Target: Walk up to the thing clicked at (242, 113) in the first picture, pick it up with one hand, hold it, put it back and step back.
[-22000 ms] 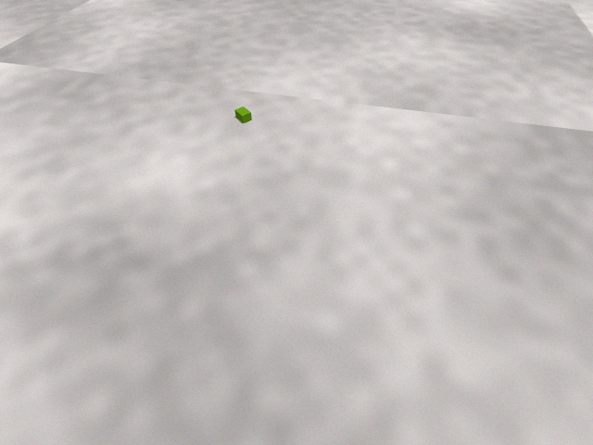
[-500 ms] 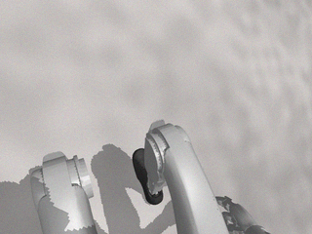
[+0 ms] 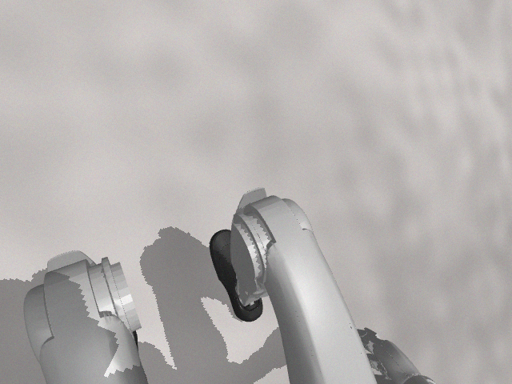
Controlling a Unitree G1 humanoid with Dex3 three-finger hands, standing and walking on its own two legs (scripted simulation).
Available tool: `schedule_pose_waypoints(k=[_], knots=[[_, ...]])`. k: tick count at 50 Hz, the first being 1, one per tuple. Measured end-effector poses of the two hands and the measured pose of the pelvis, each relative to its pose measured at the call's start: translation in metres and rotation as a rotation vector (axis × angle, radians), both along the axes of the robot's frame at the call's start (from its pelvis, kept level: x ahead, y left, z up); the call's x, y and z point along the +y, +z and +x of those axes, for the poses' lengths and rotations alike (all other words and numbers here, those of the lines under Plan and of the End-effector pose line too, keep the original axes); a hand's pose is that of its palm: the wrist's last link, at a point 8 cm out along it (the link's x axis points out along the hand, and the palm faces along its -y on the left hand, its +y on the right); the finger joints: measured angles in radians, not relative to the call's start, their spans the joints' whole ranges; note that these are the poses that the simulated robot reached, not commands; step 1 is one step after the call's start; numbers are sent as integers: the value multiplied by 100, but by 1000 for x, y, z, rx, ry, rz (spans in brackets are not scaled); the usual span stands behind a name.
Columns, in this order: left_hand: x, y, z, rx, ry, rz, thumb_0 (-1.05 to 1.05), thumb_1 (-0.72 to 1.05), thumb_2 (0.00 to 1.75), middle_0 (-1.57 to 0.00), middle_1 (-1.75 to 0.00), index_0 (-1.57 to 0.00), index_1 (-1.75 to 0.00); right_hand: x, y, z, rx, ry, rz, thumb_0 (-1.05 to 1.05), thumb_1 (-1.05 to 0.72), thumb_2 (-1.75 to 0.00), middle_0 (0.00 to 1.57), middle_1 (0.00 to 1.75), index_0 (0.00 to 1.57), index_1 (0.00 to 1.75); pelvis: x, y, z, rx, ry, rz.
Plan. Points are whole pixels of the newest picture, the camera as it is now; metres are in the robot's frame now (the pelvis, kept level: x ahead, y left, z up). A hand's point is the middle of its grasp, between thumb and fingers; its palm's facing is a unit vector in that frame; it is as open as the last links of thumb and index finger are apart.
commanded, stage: rest palm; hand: left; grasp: from above
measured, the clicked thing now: out of the picture +0.54 +0.35 -0.30
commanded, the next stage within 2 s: close in 1.94 s
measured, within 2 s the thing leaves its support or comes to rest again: neither
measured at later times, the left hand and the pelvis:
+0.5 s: hand out of the picture +0.52 +0.33 -0.23, palm faces -0.44 -0.10 -0.89, open 12.2 cm; pelvis +0.01 +0.01 -0.01, yaw -2 degrees
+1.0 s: hand out of the picture +0.51 +0.33 -0.25, palm faces -0.45 -0.11 -0.89, open 12.9 cm; pelvis +0.01 +0.01 -0.01, yaw -3 degrees
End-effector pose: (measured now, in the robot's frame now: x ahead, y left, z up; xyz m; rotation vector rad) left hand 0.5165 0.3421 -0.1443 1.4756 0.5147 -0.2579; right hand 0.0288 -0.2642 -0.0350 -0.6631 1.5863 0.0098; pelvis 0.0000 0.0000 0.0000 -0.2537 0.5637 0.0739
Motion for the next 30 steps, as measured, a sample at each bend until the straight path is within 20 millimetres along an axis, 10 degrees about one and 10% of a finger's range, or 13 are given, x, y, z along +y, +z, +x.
schedule_pose_waypoints(k=[30], knots=[[-5,-36,2,6,60,23,0,-20,74,-43,-58,-38,-63,16,-3,2,-38,26,34,0,-90,-90,21,30,20,30,6,-8,5,-11,-27,-24]])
